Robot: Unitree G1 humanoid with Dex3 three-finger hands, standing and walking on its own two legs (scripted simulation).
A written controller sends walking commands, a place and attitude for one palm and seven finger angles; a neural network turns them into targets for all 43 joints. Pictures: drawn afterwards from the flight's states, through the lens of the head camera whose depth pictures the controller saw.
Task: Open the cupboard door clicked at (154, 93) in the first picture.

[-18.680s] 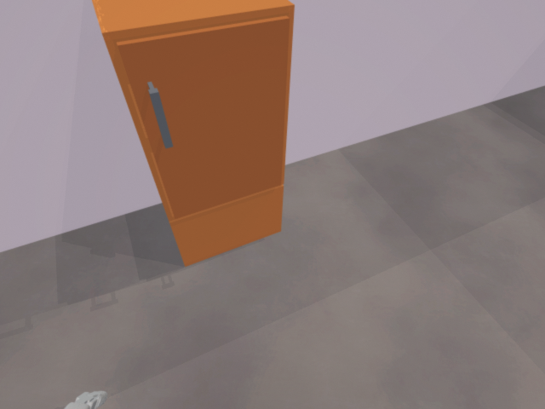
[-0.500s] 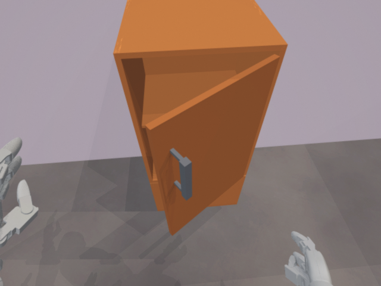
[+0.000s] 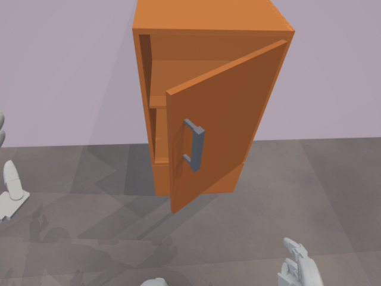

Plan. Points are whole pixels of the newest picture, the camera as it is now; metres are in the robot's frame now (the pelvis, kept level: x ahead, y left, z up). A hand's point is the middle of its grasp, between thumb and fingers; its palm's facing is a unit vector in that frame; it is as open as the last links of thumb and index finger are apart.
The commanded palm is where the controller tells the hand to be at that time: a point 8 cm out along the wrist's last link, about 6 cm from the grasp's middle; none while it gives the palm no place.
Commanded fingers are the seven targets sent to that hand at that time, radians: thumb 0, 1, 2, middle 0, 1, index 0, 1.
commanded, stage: step back with the hand held close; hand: left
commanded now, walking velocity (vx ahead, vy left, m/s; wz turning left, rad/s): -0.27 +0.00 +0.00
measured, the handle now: (191, 146) +0.45 +0.03 +0.01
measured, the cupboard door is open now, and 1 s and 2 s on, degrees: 35 35 35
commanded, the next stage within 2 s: stop stepping back and stand still in 0.52 s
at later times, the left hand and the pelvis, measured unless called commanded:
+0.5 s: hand (19, 252) +0.13 +0.23 +0.17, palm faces +0.27 -0.80 -0.54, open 7.4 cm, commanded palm +0.06 +0.28 +0.19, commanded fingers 0.00 0.90 0.90 -0.20 -0.30 -0.20 -0.30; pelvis -0.08 -0.02 +0.01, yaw -1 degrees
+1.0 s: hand out of the picture -0.03 +0.24 +0.19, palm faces +0.51 -0.78 -0.36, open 7.4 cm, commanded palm -0.08 +0.28 +0.19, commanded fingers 0.00 0.90 0.90 -0.20 -0.30 -0.20 -0.30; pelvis -0.22 -0.02 +0.01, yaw +1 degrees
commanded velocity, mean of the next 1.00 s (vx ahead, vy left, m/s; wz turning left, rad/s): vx -0.13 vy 0.01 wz -0.01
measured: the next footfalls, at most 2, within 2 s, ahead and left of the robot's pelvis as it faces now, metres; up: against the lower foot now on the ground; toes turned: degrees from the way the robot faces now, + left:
right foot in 0.32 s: -0.14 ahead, -0.11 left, +0.00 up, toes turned +2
left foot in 0.50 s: +0.03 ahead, +0.07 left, +0.00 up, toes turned -1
